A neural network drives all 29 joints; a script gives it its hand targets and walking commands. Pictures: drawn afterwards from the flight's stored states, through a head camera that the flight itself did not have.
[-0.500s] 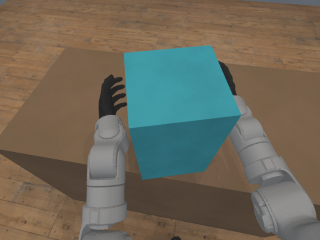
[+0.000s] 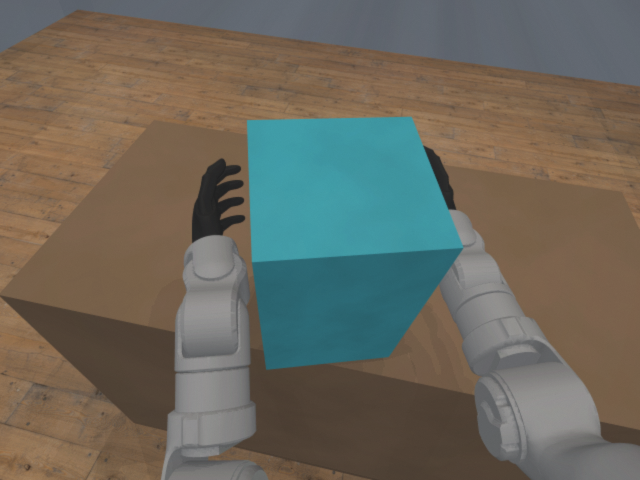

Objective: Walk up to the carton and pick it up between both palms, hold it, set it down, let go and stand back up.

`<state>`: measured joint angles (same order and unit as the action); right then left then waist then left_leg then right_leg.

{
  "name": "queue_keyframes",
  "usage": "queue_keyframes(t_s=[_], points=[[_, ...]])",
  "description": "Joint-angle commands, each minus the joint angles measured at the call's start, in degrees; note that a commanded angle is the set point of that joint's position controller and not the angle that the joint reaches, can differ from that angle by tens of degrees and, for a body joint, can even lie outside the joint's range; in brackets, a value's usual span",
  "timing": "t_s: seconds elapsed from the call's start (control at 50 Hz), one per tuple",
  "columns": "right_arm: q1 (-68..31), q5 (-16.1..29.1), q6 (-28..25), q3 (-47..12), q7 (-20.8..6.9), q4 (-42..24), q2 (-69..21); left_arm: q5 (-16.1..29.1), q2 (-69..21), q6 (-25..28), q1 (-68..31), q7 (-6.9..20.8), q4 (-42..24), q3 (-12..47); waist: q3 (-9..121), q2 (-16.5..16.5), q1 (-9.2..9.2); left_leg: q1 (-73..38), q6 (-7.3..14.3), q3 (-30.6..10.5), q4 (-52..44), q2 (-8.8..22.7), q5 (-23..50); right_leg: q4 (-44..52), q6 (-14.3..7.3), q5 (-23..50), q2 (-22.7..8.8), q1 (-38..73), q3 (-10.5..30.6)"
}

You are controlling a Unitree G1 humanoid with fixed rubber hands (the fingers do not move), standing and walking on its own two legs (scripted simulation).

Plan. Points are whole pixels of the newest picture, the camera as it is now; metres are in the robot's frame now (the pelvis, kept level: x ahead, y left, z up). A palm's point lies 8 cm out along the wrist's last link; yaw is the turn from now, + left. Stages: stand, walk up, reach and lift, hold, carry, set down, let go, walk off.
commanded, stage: reach and lift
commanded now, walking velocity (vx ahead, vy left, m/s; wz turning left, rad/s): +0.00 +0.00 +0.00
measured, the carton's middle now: (329, 258) +0.36 +0.00 +0.09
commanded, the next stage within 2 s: none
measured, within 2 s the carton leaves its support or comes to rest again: neither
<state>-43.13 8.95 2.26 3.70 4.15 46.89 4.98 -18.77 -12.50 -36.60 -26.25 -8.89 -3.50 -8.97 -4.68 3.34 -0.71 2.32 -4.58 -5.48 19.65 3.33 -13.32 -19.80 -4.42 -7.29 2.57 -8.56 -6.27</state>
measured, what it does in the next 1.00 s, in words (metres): stands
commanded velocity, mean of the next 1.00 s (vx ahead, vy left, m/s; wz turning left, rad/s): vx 0.00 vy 0.00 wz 0.00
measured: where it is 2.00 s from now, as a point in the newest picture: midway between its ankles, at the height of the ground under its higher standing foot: outside the picture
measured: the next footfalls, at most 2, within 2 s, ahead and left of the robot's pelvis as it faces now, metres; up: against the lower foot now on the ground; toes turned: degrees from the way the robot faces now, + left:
none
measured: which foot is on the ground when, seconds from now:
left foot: down 0.00-1.00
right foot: down 0.00-1.00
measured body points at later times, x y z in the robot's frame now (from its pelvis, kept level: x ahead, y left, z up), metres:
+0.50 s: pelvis +0.00 +0.00 +0.00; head -0.01 +0.02 +0.45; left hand +0.36 +0.14 +0.20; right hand +0.41 -0.14 +0.17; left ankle -0.02 +0.17 -0.74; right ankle +0.05 -0.07 -0.74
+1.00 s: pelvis +0.00 +0.03 +0.00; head -0.04 +0.05 +0.45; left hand +0.37 +0.16 +0.24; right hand +0.40 -0.12 +0.21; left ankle -0.02 +0.17 -0.74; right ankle +0.05 -0.07 -0.74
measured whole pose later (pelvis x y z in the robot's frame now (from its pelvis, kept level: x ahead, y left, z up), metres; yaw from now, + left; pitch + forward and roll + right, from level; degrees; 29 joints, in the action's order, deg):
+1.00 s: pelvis +0.00 +0.03 +0.00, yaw +0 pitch -10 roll -1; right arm -46.6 10.5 17.7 4.5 11.4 38.2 3.4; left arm -21.1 -8.4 -49.1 -39.7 -0.3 -1.5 -15.1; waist -3.3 2.9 -4.3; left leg -3.5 -1.9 -4.1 20.8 1.5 -14.8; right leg -19.1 -1.8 -7.9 0.6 -1.7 -5.9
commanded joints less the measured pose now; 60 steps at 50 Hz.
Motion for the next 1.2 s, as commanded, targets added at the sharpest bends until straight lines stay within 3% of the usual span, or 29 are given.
queue_keyframes(t_s=[0.0, 0.02, 0.06, 0.08, 0.12, 0.14, 0.16, 0.2, 0.24, 0.26, 0.3, 0.32, 0.34, 0.36, 0.46, 0.5, 0.56, 0.66, 0.68, 0.7, 0.76, 0.82, 0.88, 0.94, 1.0, 1.04, 1.06, 1.08, 1.18], points=[[-29.56, 0.10, -0.77, -8.44, -5.31, -12.95, -12.70, 4.62, -17.84, 1.07, -23.93, 4.84, 0.05, 19.01, 21.53, -2.86, -1.57, 0.81, 2.90, 5.77, -2.08, -4.31, 11.42, 2.30, 5.81, 6.11, -0.97, 12.14, -0.36], [-30.74, 0.96, -0.90, -8.44, -5.26, -14.74, -11.98, 5.03, -17.69, 1.23, -25.66, 4.76, -3.75, 19.07, 22.43, -3.44, -1.39, 1.72, 2.87, 5.52, -2.09, -4.13, 11.11, 1.60, 5.80, 6.03, -0.96, 13.43, -0.64], [-30.32, 0.80, 0.29, -9.65, -4.73, -15.30, -15.13, 4.89, -18.18, -0.32, -24.90, 5.48, -2.22, 19.35, 21.47, -1.56, -1.38, 2.38, 3.33, 5.83, -2.64, -4.49, 9.83, 1.92, 6.22, 5.74, -1.12, 14.00, -0.27], [-33.06, 2.00, -0.05, -10.70, -5.06, -17.77, -16.46, 5.63, -19.01, 0.01, -28.25, 5.61, -4.16, 19.80, 22.38, -1.80, -0.02, 2.66, 3.52, 5.68, -2.72, -4.41, 9.66, 1.45, 6.23, 5.13, -0.99, 13.67, -0.50], [-36.17, 2.18, -0.31, -11.41, -5.01, -21.30, -17.84, 6.83, -19.34, 0.06, -29.87, 5.55, -4.83, 20.96, 25.97, -1.09, 0.05, 2.50, 3.43, 5.81, -1.91, -4.57, 10.89, 0.66, 6.64, 6.99, -0.67, 14.35, -0.52], [-35.63, 1.78, 0.71, -11.92, -4.72, -18.55, -19.32, 6.24, -19.15, -0.54, -30.71, 6.13, -1.32, 20.85, 23.62, -0.69, -0.62, 3.41, 3.65, 5.93, -2.08, -4.85, 8.79, 1.32, 6.65, 5.58, -1.06, 14.43, -0.46], [-37.74, 2.46, 0.17, -11.83, -5.06, -22.90, -18.91, 6.04, -19.65, 0.04, -31.24, 5.61, -4.60, 20.19, 26.53, -1.32, 0.82, 3.20, 3.42, 5.92, -2.11, -4.72, 10.11, 0.56, 6.72, 6.32, -0.74, 15.45, -0.84], [-37.07, 1.94, 1.62, -13.33, -4.30, -21.10, -21.35, 5.66, -18.86, -1.07, -31.49, 6.53, -1.11, 20.14, 24.78, 0.16, 0.19, 4.23, 3.64, 6.38, -2.28, -5.16, 8.67, 1.07, 6.83, 6.98, -1.24, 16.49, -0.08], [-39.31, 2.65, 1.45, -14.15, -4.52, -24.17, -21.86, 6.45, -20.10, -1.49, -32.71, 6.97, -4.10, 20.77, 29.00, 0.03, 0.30, 2.87, 3.85, 6.15, -1.73, -5.02, 11.33, 0.20, 6.92, 9.37, -0.60, 17.32, -0.43], [-37.94, 1.97, 2.42, -13.31, -4.07, -21.95, -21.75, 5.29, -19.00, -2.27, -31.57, 7.43, -0.72, 19.05, 25.88, 0.93, 0.11, 3.90, 4.06, 6.26, -2.21, -5.24, 9.48, 0.68, 7.02, 9.06, -1.16, 17.58, 0.02], [-38.49, 2.30, 3.18, -14.25, -3.54, -23.15, -22.18, 4.68, -18.08, -2.70, -31.83, 7.89, -1.17, 17.88, 26.41, 1.01, 0.52, 4.65, 4.23, 6.60, -2.43, -5.44, 9.30, 0.54, 7.36, 10.70, -1.29, 19.83, 0.15], [-39.16, 2.44, 3.28, -14.15, -3.42, -23.15, -23.13, 5.26, -18.91, -3.11, -32.88, 8.25, -2.22, 18.73, 27.38, 0.19, -0.43, 3.46, 4.16, 6.63, -2.36, -5.61, 10.10, 0.11, 7.28, 10.47, -0.90, 19.34, -0.09], [-38.85, 1.78, 3.99, -14.47, -2.92, -22.76, -23.37, 4.43, -17.98, -3.97, -31.94, 9.09, 0.89, 17.72, 24.97, 1.28, -0.21, 5.00, 4.53, 6.88, -2.64, -5.69, 8.46, 0.50, 7.41, 11.09, -1.42, 20.10, 0.28], [-39.18, 2.64, 3.71, -14.85, -2.78, -24.08, -24.64, 4.88, -18.71, -3.63, -33.59, 9.32, -3.15, 18.33, 27.38, 0.21, -0.66, 3.86, 4.17, 6.52, -2.30, -5.68, 10.20, -0.08, 7.52, 11.73, -1.27, 21.56, 0.00], [-37.20, 2.69, 6.26, -15.05, -1.85, -20.93, -25.43, 3.67, -17.14, -5.42, -33.64, 10.68, 0.78, 16.43, 23.31, 0.33, -1.49, 4.64, 4.18, 6.96, -2.55, -6.32, 9.47, 0.00, 7.66, 12.20, -1.31, 22.21, 0.12], [-39.47, 3.45, 6.01, -13.57, -2.04, -23.45, -24.50, 3.65, -16.96, -5.20, -35.95, 10.62, -2.59, 15.50, 24.01, -0.98, -0.79, 4.96, 4.20, 6.83, -3.15, -6.16, 9.03, -0.26, 7.65, 11.57, -1.25, 22.91, -0.22], [-39.45, 3.09, 7.14, -14.94, -1.05, -23.28, -26.42, 3.79, -17.63, -6.59, -34.90, 11.83, 0.70, 16.31, 22.45, -0.66, -1.89, 4.96, 4.28, 6.90, -2.97, -6.50, 9.29, 0.09, 7.55, 12.23, -1.32, 23.40, 0.17], [-39.54, 3.03, 8.40, -14.32, -0.29, -22.57, -27.48, 3.53, -17.24, -7.30, -37.87, 12.58, 0.75, 17.04, 21.57, -2.31, -2.96, 4.72, 3.84, 6.87, -2.97, -6.44, 10.31, -0.20, 7.65, 12.41, -1.09, 23.33, -0.38], [-40.98, 4.33, 8.14, -15.21, -0.21, -25.40, -27.87, 4.89, -18.89, -7.04, -39.18, 12.55, -2.78, 19.52, 24.75, -3.24, -2.94, 3.64, 3.56, 6.40, -2.43, -6.35, 12.67, -0.46, 7.45, 13.40, -0.93, 23.88, -0.18], [-41.18, 4.59, 8.62, -15.28, 0.02, -25.44, -27.78, 4.79, -18.76, -7.36, -39.13, 12.56, -0.15, 19.27, 23.06, -2.94, -3.69, 3.72, 3.28, 6.59, -2.21, -6.33, 12.62, -0.42, 7.37, 13.35, -0.73, 22.94, -0.39], [-42.24, 3.84, 10.03, -15.67, 0.71, -25.05, -28.74, 3.66, -17.67, -8.39, -39.80, 13.20, 1.88, 17.46, 21.32, -1.31, -3.30, 4.21, 3.72, 6.77, -3.03, -6.23, 11.10, 0.15, 7.59, 11.43, -0.56, 23.25, -0.31], [-43.90, 4.77, 11.12, -16.28, 1.21, -26.40, -29.31, 4.92, -18.68, -9.67, -41.70, 13.68, 1.31, 18.86, 22.75, -2.73, -4.28, 3.11, 3.23, 6.77, -2.80, -6.20, 12.02, 0.33, 7.23, 11.01, -0.15, 23.65, -0.29], [-44.80, 4.68, 12.60, -16.62, 1.89, -26.79, -29.98, 4.43, -18.18, -10.68, -41.63, 14.48, 4.08, 17.54, 22.23, -1.65, -4.17, 4.12, 3.38, 6.92, -2.81, -6.12, 12.07, 0.49, 7.20, 11.45, -0.22, 24.49, 0.26], [-47.55, 5.41, 13.18, -15.76, 1.69, -27.35, -30.27, 4.77, -19.98, -10.97, -44.55, 14.28, 4.32, 17.37, 22.98, -3.96, -4.23, 3.91, 2.67, 6.88, -2.74, -5.82, 12.12, 0.45, 6.64, 9.46, 0.17, 23.19, -0.17], [-47.58, 5.53, 14.96, -16.32, 2.38, -26.15, -31.17, 3.64, -17.83, -12.25, -45.58, 14.95, 7.66, 14.21, 20.70, -1.30, -4.05, 4.49, 3.16, 7.23, -3.33, -5.78, 11.30, 0.75, 6.84, 9.24, 0.32, 23.82, 0.16], [-47.88, 6.17, 15.39, -15.93, 2.11, -25.49, -31.02, 4.01, -19.13, -12.69, -45.84, 14.91, 7.21, 14.57, 21.10, -3.43, -4.30, 4.00, 2.63, 7.23, -3.22, -5.60, 12.63, 0.65, 6.41, 9.47, 0.56, 23.44, 0.36], [-49.69, 7.37, 15.21, -17.28, 2.20, -28.79, -31.66, 4.42, -19.70, -12.78, -45.69, 14.75, 4.76, 15.51, 23.59, -3.41, -3.40, 3.13, 2.29, 6.98, -2.48, -5.56, 15.67, 0.21, 6.39, 12.13, 0.81, 25.33, 0.39], [-50.83, 7.85, 15.61, -17.19, 2.22, -27.41, -31.50, 5.46, -19.77, -12.72, -48.72, 14.73, 6.26, 16.55, 23.75, -4.40, -4.86, 3.02, 1.88, 6.93, -1.96, -5.66, 16.04, 0.24, 6.28, 11.99, 0.97, 23.93, 0.40], [-51.01, 8.16, 17.38, -15.72, 2.56, -25.07, -31.35, 3.34, -19.18, -13.57, -47.37, 14.96, 10.38, 12.42, 20.40, -3.54, -3.84, 4.49, 2.21, 7.45, -2.78, -5.28, 13.55, 0.62, 6.21, 9.70, 1.38, 23.17, 0.42]])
